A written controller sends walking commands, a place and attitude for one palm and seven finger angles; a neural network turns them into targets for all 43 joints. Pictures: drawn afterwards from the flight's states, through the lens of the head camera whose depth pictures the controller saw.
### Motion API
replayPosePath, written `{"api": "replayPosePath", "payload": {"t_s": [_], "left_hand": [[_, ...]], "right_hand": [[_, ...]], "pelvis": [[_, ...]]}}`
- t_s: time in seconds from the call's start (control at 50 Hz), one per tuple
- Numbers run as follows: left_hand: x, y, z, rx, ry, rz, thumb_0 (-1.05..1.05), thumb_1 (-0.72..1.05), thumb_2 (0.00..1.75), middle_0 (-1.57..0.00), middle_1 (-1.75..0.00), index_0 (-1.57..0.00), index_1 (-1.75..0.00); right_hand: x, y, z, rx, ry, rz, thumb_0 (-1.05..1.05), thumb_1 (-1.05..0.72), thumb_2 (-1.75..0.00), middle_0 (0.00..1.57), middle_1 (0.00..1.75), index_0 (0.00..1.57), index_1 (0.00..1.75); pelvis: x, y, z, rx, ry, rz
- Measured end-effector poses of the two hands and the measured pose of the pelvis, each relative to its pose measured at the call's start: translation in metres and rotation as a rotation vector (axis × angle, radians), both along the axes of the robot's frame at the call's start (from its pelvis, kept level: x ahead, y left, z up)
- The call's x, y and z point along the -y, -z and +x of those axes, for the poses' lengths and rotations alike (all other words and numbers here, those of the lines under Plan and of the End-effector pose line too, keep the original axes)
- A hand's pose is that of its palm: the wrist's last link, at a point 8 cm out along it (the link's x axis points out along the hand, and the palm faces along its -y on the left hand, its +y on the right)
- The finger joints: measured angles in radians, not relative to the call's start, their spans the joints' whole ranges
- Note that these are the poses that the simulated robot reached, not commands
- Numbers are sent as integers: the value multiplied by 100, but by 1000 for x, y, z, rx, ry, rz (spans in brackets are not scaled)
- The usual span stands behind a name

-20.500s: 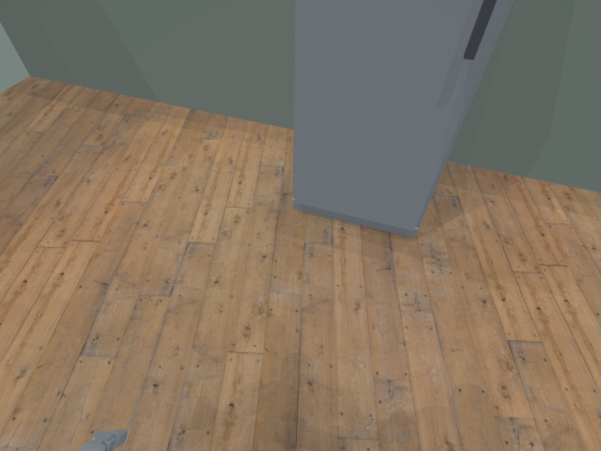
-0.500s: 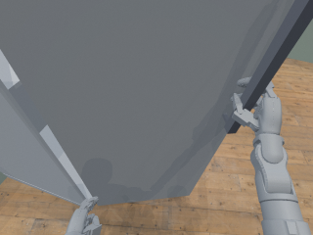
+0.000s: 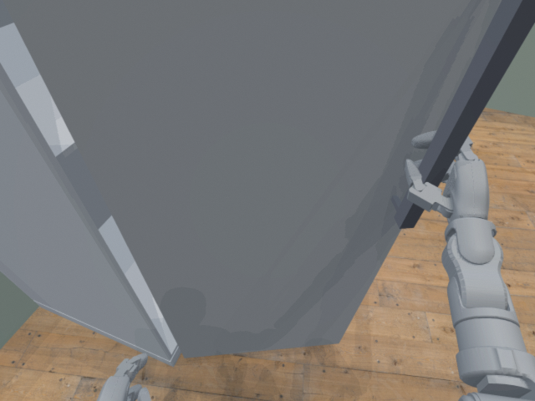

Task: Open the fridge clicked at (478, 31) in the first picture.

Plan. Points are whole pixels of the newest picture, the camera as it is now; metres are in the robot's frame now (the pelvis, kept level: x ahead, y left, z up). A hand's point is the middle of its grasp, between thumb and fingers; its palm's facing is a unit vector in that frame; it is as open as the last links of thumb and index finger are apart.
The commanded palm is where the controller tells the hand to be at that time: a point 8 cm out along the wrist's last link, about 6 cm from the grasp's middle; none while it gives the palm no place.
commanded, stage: loosen the grip on the handle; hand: right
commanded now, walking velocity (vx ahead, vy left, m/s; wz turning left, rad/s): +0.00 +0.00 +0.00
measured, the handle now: (446, 118) +0.41 -0.20 +0.25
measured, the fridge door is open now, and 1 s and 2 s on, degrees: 64 61 61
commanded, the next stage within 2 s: slip the hand off the handle in 0.54 s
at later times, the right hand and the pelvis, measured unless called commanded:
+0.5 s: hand (415, 184) +0.39 -0.19 +0.15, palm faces +0.21 +0.96 -0.16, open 13.9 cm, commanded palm +0.36 -0.24 +0.16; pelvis +0.04 +0.02 -0.01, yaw -2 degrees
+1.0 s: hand (452, 188) +0.39 -0.25 +0.15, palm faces +0.26 +0.95 -0.18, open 14.7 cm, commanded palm +0.35 -0.29 +0.15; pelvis +0.05 +0.03 -0.01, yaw -2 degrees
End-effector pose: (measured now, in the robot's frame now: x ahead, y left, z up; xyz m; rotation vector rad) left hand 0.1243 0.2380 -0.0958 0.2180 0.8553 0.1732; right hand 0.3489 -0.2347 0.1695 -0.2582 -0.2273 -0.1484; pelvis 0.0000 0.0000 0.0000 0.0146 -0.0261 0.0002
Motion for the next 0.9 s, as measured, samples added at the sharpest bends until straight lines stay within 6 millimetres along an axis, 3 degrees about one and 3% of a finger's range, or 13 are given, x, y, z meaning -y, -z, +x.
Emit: {"api": "replayPosePath", "payload": {"t_s": [0.06, 0.14, 0.32, 0.42, 0.68, 0.9], "left_hand": [[1, -7, 6, 50, 34, -24, 1, 90, 90, -20, -30, -20, -30], [-3, -13, 19, 128, 57, -24, 1, 90, 90, -20, -30, -21, -30], [-17, -12, 43, 134, 85, -2, 1, 90, 90, -20, -30, -20, -30], [-22, -7, 57, 101, 90, 5, 1, 90, 90, -20, -30, -20, -30], [-22, 2, 84, 88, 96, -30, 1, 90, 90, -20, -30, -20, -30], [-31, 8, 76, 50, 67, -14, 1, 90, 90, -20, -30, -20, -30]], "right_hand": [[5, 1, 9, -29, -16, 89, -9, -53, -75, 48, 142, 37, 141], [4, 5, 5, 0, 34, 136, -5, -40, -68, 48, 142, 39, 139], [0, 10, 5, 46, 45, 58, 0, 22, -36, 44, 137, 33, 134], [1, 14, 9, 37, 22, 61, 0, 42, -26, 43, 134, 33, 130], [7, 18, 13, 18, 56, 59, -1, 54, -20, 36, 122, 27, 118], [42, 17, 11, 12, 99, 46, -1, 55, -20, 28, 116, 26, 116]], "pelvis": [[-4, 1, -2, -9, 24, -15], [-6, 4, 1, -11, 22, -20], [-15, 8, 19, -36, 24, -20], [-20, 7, 31, -56, 28, -18], [-28, 9, 50, -96, 35, -23], [-32, 12, 49, -108, 35, -22]]}}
